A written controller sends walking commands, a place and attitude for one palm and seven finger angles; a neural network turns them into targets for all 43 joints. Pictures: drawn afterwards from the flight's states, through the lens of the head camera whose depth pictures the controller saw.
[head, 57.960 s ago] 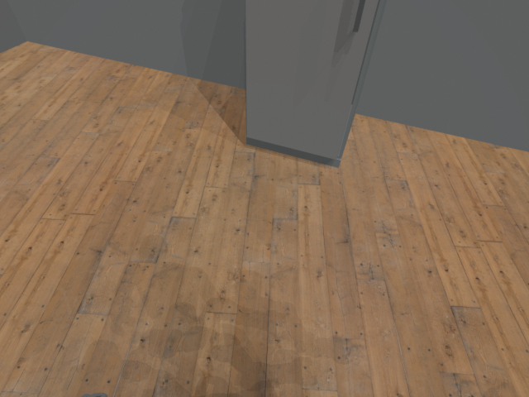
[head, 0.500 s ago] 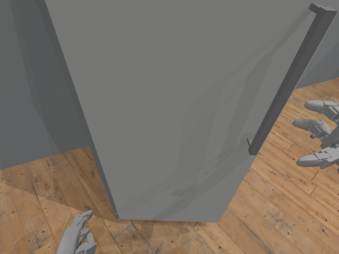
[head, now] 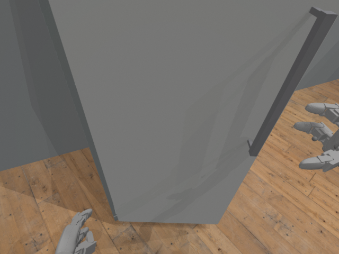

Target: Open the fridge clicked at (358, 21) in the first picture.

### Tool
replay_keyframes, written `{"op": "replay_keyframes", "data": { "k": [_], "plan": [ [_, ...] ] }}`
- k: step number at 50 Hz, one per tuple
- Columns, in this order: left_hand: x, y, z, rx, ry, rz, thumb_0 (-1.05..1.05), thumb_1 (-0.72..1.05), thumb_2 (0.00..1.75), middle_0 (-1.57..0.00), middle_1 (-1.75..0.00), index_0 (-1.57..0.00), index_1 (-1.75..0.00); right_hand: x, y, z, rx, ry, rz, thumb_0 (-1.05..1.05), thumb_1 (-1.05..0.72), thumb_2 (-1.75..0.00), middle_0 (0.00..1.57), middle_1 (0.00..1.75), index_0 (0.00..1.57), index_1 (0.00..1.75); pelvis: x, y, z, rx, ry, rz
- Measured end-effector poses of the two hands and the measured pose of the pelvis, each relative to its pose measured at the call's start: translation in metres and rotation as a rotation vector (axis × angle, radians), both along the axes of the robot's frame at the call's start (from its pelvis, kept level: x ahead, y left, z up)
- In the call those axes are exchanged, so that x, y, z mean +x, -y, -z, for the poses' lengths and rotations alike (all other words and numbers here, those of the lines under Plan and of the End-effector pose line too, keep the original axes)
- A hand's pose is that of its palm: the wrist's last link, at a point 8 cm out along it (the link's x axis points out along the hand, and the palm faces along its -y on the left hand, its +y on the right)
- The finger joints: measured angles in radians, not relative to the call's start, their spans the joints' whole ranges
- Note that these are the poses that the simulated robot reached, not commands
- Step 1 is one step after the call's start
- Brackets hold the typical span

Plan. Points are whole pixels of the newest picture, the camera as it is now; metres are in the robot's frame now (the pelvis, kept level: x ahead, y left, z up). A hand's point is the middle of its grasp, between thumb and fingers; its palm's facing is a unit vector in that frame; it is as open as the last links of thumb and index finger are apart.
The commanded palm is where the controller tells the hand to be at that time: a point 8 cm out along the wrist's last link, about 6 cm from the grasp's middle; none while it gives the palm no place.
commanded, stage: move the hooked fingers beside the handle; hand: right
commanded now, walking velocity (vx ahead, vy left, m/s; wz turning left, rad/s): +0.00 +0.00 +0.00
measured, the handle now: (277, 98) +0.43 -0.23 +0.20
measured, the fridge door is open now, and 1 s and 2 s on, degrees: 25 25 25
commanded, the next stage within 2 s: feel for the door with the fingertips in 0.14 s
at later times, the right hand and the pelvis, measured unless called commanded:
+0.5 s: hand (302, 136) +0.33 -0.26 +0.18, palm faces +0.04 +1.00 -0.01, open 14.0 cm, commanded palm +0.30 -0.31 +0.18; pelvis -0.01 +0.00 +0.00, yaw +0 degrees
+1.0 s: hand (293, 128) +0.34 -0.25 +0.18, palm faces +0.05 +1.00 -0.01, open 14.0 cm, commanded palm +0.32 -0.30 +0.18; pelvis +0.00 -0.01 +0.00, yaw +0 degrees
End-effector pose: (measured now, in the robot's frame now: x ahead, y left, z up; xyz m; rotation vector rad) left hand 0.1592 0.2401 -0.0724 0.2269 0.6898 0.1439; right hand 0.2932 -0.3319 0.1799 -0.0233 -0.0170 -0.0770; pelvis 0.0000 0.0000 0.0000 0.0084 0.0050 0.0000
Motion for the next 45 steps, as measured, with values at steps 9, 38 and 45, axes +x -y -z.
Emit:
{"op": "replay_keyframes", "data": {
  "k": [9,38,45],
  "plan": [
    [-0.010,-0.007,0.002,0.021,-0.018,-0.009,0.02,0.90,0.90,-0.20,-0.30,-0.20,-0.30,-0.003,0.003,0.002,0.005,0.004,0.015,-0.01,0.50,-0.30,0.30,1.20,0.30,1.20,-0.006,-0.002,0.001,0.002,0.005,0.007],
    [-0.006,0.010,0.000,0.004,0.003,0.000,0.02,0.90,0.90,-0.20,-0.30,-0.20,-0.30,0.010,-0.030,0.002,0.014,0.017,-0.023,-0.01,0.50,-0.30,0.30,1.20,0.30,1.20,-0.007,0.005,0.000,0.002,0.012,-0.001],
    [0.000,0.011,-0.001,0.007,-0.002,0.003,0.02,0.90,0.90,-0.20,-0.30,-0.20,-0.30,0.019,-0.030,0.001,0.012,-0.003,-0.020,-0.01,0.50,-0.30,0.30,1.20,0.30,1.20,-0.006,0.006,-0.001,0.002,0.008,0.004]
  ]
}}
